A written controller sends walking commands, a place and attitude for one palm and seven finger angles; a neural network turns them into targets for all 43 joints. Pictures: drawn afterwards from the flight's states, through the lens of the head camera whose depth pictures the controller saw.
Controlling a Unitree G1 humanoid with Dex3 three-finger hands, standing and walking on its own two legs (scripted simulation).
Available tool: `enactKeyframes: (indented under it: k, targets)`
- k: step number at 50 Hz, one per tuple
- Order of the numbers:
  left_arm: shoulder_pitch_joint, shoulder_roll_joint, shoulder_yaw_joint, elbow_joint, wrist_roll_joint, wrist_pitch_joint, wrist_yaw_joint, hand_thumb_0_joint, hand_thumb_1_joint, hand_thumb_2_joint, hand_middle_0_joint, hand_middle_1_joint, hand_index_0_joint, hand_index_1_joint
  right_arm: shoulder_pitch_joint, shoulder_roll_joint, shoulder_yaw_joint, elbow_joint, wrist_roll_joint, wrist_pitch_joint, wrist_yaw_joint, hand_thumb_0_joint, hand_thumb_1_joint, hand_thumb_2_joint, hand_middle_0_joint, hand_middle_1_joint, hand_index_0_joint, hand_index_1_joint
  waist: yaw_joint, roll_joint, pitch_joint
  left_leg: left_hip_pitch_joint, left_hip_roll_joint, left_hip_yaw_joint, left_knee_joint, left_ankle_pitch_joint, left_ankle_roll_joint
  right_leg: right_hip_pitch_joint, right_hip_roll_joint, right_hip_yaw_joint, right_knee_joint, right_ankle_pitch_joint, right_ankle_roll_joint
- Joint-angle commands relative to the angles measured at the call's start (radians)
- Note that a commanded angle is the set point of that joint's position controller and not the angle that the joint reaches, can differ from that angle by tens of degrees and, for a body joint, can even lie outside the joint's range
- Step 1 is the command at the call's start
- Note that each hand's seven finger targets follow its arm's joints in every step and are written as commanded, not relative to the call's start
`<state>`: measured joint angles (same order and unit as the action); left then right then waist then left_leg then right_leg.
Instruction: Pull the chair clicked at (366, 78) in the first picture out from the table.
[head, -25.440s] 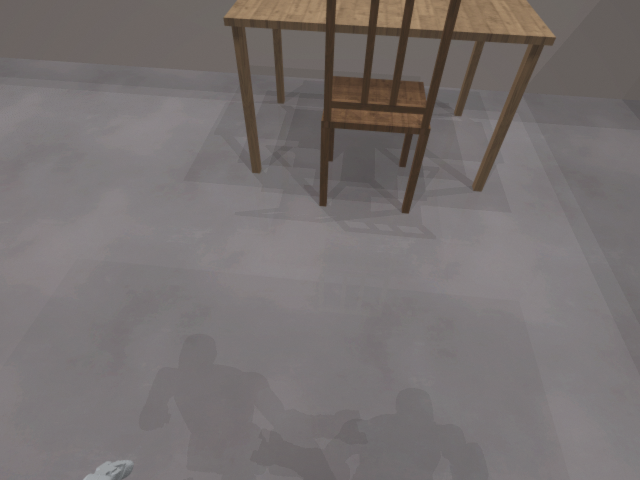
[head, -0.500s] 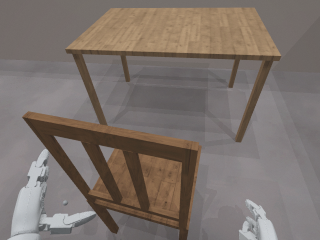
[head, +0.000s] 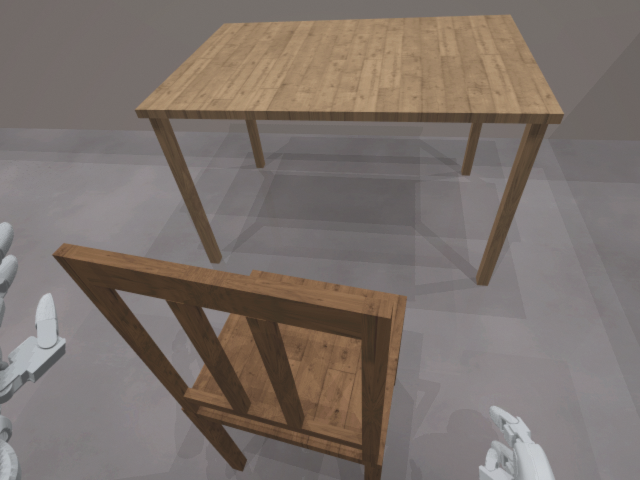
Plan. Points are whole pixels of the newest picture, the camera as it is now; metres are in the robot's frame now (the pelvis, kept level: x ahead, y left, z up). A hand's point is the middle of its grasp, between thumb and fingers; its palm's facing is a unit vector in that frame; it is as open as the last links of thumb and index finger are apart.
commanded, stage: draw the hand back to the body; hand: left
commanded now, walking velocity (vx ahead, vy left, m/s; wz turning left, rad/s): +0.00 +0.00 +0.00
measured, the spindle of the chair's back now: (217, 362) +0.29 +0.21 -0.06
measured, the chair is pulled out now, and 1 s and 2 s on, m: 0.58 0.58 0.58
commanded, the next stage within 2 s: step back with the hand held close in 0.28 s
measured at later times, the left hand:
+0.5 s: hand (55, 339) +0.19 +0.27 +0.17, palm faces +0.51 -0.75 -0.43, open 7.4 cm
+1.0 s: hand (34, 402) +0.14 +0.27 +0.16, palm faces +0.48 -0.73 -0.48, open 7.4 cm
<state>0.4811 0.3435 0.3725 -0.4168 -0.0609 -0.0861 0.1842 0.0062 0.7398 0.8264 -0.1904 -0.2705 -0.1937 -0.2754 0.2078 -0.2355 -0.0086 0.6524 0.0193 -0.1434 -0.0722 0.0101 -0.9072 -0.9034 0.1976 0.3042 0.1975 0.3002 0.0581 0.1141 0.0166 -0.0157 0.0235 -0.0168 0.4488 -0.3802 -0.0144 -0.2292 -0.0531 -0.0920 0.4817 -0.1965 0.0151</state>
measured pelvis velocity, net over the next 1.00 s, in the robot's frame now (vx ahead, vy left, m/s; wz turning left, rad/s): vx -0.06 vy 0.00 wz -0.02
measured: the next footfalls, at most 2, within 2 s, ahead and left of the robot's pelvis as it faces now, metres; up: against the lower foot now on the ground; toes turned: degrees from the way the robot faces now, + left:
none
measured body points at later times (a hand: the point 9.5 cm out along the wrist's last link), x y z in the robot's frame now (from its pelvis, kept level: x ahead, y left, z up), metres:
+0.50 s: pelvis -0.01 +0.00 +0.00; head -0.01 -0.03 +0.45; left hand +0.16 +0.31 +0.19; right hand +0.18 -0.22 -0.09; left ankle -0.08 +0.13 -0.74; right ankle +0.04 -0.13 -0.74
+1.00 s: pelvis -0.06 +0.00 -0.01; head -0.05 -0.02 +0.44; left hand +0.11 +0.30 +0.18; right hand +0.11 -0.23 -0.10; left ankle -0.08 +0.13 -0.74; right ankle +0.04 -0.13 -0.74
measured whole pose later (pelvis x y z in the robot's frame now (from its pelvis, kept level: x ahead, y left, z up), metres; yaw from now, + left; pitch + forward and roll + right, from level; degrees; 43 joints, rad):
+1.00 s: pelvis -0.06 +0.00 -0.01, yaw -1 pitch -2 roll +1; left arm 0.53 0.36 0.41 -0.46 -0.03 -0.13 0.20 0.01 0.88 0.90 -0.21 -0.30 -0.22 -0.31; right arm 0.20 -0.20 -0.02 0.58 0.02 -0.04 -0.07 0.01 -0.91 -0.90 0.20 0.30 0.20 0.30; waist 0.03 0.03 0.05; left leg -0.19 -0.01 0.02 0.56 -0.34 -0.01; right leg -0.39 -0.07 -0.05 0.52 -0.11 0.01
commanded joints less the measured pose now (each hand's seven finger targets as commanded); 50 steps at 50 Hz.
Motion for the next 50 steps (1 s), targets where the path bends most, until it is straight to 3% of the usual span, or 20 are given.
enactKeyframes:
  k: [1, 8, 14, 16, 20, 21, 22, 23, 24, 27, 28, 31, 32, 33, 36, 37, 40, 43, 47, 50]
  targets:
    - [-0.032, 0.137, 0.063, -0.121, -0.002, -0.045, -0.002, 0.0, 0.9, 0.9, -0.2, -0.3, -0.2, -0.3, -0.125, -0.098, -0.042, -0.159, 0.009, -0.041, -0.006, 0.0, -0.9, -0.9, 0.2, 0.3, 0.2, 0.3, -0.006, -0.105, -0.026, -0.197, 0.026, 0.01, -0.086, 0.317, 0.016, 0.176, -0.015, 0.035, -0.05, 0.161, -0.033]
    - [-0.056, 0.229, 0.128, -0.285, 0.007, -0.065, 0.01, 0.0, 0.9, 0.9, -0.2, -0.3, -0.2, -0.3, -0.139, -0.093, -0.036, -0.168, 0.002, -0.069, -0.009, 0.0, -0.9, -0.9, 0.2, 0.3, 0.2, 0.3, 0.009, 0.0, -0.138, -0.157, 0.018, 0.0, -0.08, 0.37, 0.007, 0.237, -0.017, 0.051, -0.043, 0.205, -0.041]
    - [-0.047, 0.176, 0.099, -0.2, 0.006, -0.046, 0.012, 0.0, 0.9, 0.9, -0.2, -0.3, -0.2, -0.3, -0.129, -0.084, -0.032, -0.155, 0.005, -0.066, -0.013, 0.0, -0.9, -0.9, 0.2, 0.3, 0.2, 0.3, -0.003, -0.03, -0.048, -0.178, 0.022, 0.01, -0.093, 0.335, 0.006, 0.199, -0.013, 0.045, -0.059, 0.179, -0.041]
    - [-0.043, 0.161, 0.092, -0.149, 0.0, -0.043, 0.009, 0.0, 0.9, 0.9, -0.2, -0.3, -0.2, -0.3, -0.128, -0.088, -0.036, -0.153, 0.007, -0.054, -0.012, 0.0, -0.9, -0.9, 0.2, 0.3, 0.2, 0.3, -0.005, -0.079, -0.017, -0.191, 0.025, 0.01, -0.097, 0.303, 0.012, 0.18, -0.01, 0.044, -0.064, 0.15, -0.038]
    - [-0.101, 0.148, 0.055, -0.184, 0.0, -0.05, -0.001, 0.0, 0.9, 0.9, -0.2, -0.3, -0.2, -0.3, -0.136, -0.096, -0.032, -0.165, 0.005, -0.053, -0.007, 0.0, -0.9, -0.9, 0.2, 0.3, 0.2, 0.3, -0.008, -0.051, -0.019, -0.189, 0.023, 0.009, -0.105, 0.28, 0.016, 0.171, -0.013, 0.042, -0.066, 0.119, -0.036]
    - [-0.273, 0.324, 0.225, -0.269, -0.002, -0.104, 0.004, 0.0, 0.9, 0.9, -0.2, -0.3, -0.2, -0.3, -0.11, -0.116, -0.045, -0.19, 0.013, -0.034, -0.008, 0.0, -0.9, -0.9, 0.2, 0.3, 0.2, 0.3, -0.026, -0.069, 0.064, -0.231, 0.048, 0.008, -0.088, 0.187, 0.034, 0.089, -0.059, 0.174, -0.111, 0.163, -0.042]
    - [-0.187, 0.261, 0.19, -0.164, 0.004, -0.109, -0.003, 0.0, 0.9, 0.9, -0.2, -0.3, -0.2, -0.3, -0.116, -0.098, -0.044, -0.173, 0.009, -0.027, -0.011, 0.0, -0.9, -0.9, 0.2, 0.3, 0.2, 0.3, -0.035, -0.122, 0.048, -0.226, 0.042, -0.003, -0.08, 0.152, 0.034, 0.091, -0.078, 0.174, -0.121, 0.144, -0.048]
    - [-0.198, 0.272, 0.188, -0.21, 0.006, -0.115, -0.006, 0.0, 0.9, 0.9, -0.2, -0.3, -0.2, -0.3, -0.121, -0.103, -0.046, -0.185, 0.009, -0.023, -0.009, 0.0, -0.9, -0.9, 0.2, 0.3, 0.2, 0.3, -0.033, -0.104, 0.042, -0.224, 0.04, -0.006, -0.083, 0.155, 0.035, 0.089, -0.086, 0.192, -0.124, 0.16, -0.054]
    - [-0.119, 0.214, 0.159, -0.157, 0.008, -0.11, -0.009, 0.0, 0.9, 0.9, -0.2, -0.3, -0.2, -0.3, -0.115, -0.098, -0.041, -0.185, 0.004, -0.016, -0.007, 0.0, -0.9, -0.9, 0.2, 0.3, 0.2, 0.3, -0.036, -0.106, 0.004, -0.208, 0.043, -0.007, -0.091, 0.181, 0.032, 0.118, -0.086, 0.176, -0.102, 0.177, -0.051]
    - [0.001, 0.174, 0.127, -0.187, 0.018, -0.11, -0.007, 0.0, 0.9, 0.9, -0.2, -0.3, -0.2, -0.3, -0.135, -0.105, -0.046, -0.21, -0.003, 0.009, 0.004, 0.0, -0.9, -0.9, 0.2, 0.3, 0.2, 0.3, -0.035, -0.031, -0.092, -0.192, 0.07, -0.019, -0.104, 0.347, 0.033, 0.179, -0.077, 0.125, -0.023, 0.313, -0.035]
    - [0.029, 0.182, 0.138, -0.2, 0.018, -0.109, -0.003, 0.0, 0.9, 0.9, -0.2, -0.3, -0.2, -0.3, -0.143, -0.101, -0.051, -0.215, 0.001, 0.013, 0.004, 0.0, -0.9, -0.9, 0.2, 0.3, 0.2, 0.3, -0.036, -0.007, -0.119, -0.188, 0.077, -0.018, -0.101, 0.391, 0.032, 0.193, -0.08, 0.119, -0.008, 0.349, -0.03]
    - [0.093, 0.208, 0.17, -0.249, 0.024, -0.112, 0.005, 0.0, 0.9, 0.9, -0.2, -0.3, -0.2, -0.3, -0.14, -0.092, -0.059, -0.233, -0.001, 0.037, 0.009, 0.0, -0.9, -0.9, 0.2, 0.3, 0.2, 0.3, -0.036, -0.052, -0.177, -0.202, 0.087, -0.025, -0.06, 0.507, 0.02, 0.219, -0.088, 0.108, 0.026, 0.452, -0.033]
    - [0.101, 0.224, 0.187, -0.256, 0.023, -0.112, 0.01, 0.0, 0.9, 0.9, -0.2, -0.3, -0.2, -0.3, -0.142, -0.084, -0.061, -0.237, 0.002, 0.044, 0.007, 0.0, -0.9, -0.9, 0.2, 0.3, 0.2, 0.3, -0.036, -0.072, -0.189, -0.215, 0.088, -0.028, -0.054, 0.5, 0.017, 0.223, -0.092, 0.108, 0.032, 0.455, -0.032]
    - [0.108, 0.244, 0.204, -0.256, 0.022, -0.111, 0.016, 0.0, 0.9, 0.9, -0.2, -0.3, -0.2, -0.3, -0.143, -0.084, -0.066, -0.233, 0.007, 0.046, 0.003, 0.0, -0.9, -0.9, 0.2, 0.3, 0.2, 0.3, -0.04, -0.049, -0.188, -0.227, 0.087, -0.03, -0.058, 0.485, 0.018, 0.227, -0.097, 0.112, 0.037, 0.457, -0.035]
    - [0.116, 0.245, 0.211, -0.275, 0.017, -0.118, 0.02, 0.0, 0.9, 0.9, -0.2, -0.3, -0.2, -0.3, -0.134, -0.075, -0.066, -0.242, 0.01, 0.054, -0.003, 0.0, -0.9, -0.9, 0.2, 0.3, 0.2, 0.3, -0.038, -0.083, -0.179, -0.258, 0.094, -0.039, -0.048, 0.47, 0.015, 0.202, -0.091, 0.105, 0.06, 0.438, -0.03]
    - [0.111, 0.251, 0.216, -0.28, 0.016, -0.121, 0.022, 0.0, 0.9, 0.9, -0.2, -0.3, -0.2, -0.3, -0.135, -0.075, -0.066, -0.24, 0.009, 0.054, -0.006, 0.0, -0.9, -0.9, 0.2, 0.3, 0.2, 0.3, -0.039, -0.066, -0.172, -0.267, 0.096, -0.042, -0.048, 0.463, 0.017, 0.192, -0.089, 0.106, 0.064, 0.433, -0.029]
    - [0.097, 0.233, 0.199, -0.263, 0.015, -0.117, 0.025, 0.0, 0.9, 0.9, -0.2, -0.3, -0.2, -0.3, -0.127, -0.074, -0.067, -0.23, 0.009, 0.049, -0.013, 0.0, -0.9, -0.9, 0.2, 0.3, 0.2, 0.3, -0.041, -0.056, -0.142, -0.29, 0.105, -0.047, -0.052, 0.425, 0.024, 0.162, -0.082, 0.1, 0.075, 0.383, -0.021]
    - [0.071, 0.218, 0.176, -0.244, 0.017, -0.109, 0.029, 0.0, 0.9, 0.9, -0.2, -0.3, -0.2, -0.3, -0.119, -0.08, -0.066, -0.219, 0.008, 0.044, -0.018, 0.0, -0.9, -0.9, 0.2, 0.3, 0.2, 0.3, -0.046, -0.033, -0.105, -0.35, 0.103, -0.047, -0.064, 0.273, 0.035, 0.154, -0.083, 0.121, 0.058, 0.305, -0.02]
    - [0.016, 0.209, 0.15, -0.227, 0.029, -0.104, 0.032, 0.0, 0.9, 0.9, -0.2, -0.3, -0.2, -0.3, -0.095, -0.086, -0.057, -0.223, 0.001, 0.043, -0.015, 0.0, -0.9, -0.9, 0.2, 0.3, 0.2, 0.3, -0.042, -0.116, -0.044, -0.423, 0.068, -0.036, -0.043, 0.001, 0.042, 0.082, -0.093, 0.187, -0.027, 0.043, -0.024]
    - [-0.03, 0.23, 0.152, -0.249, 0.037, -0.108, 0.037, 0.0, 0.9, 0.9, -0.2, -0.3, -0.2, -0.3, -0.085, -0.092, -0.05, -0.226, -0.004, 0.041, -0.016, 0.0, -0.9, -0.9, 0.2, 0.3, 0.2, 0.3, -0.043, -0.132, -0.02, -0.421, 0.047, -0.031, -0.022, -0.109, 0.05, 0.01, -0.104, 0.23, -0.115, -0.161, -0.028]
